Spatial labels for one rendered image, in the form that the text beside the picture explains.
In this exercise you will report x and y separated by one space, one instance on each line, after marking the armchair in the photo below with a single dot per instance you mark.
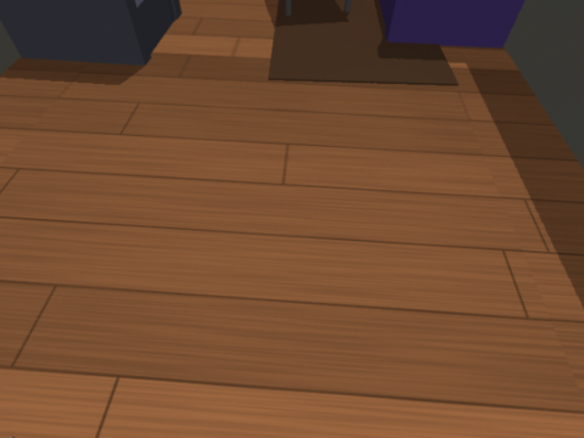
99 31

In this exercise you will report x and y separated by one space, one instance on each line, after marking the sofa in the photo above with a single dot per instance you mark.
456 23

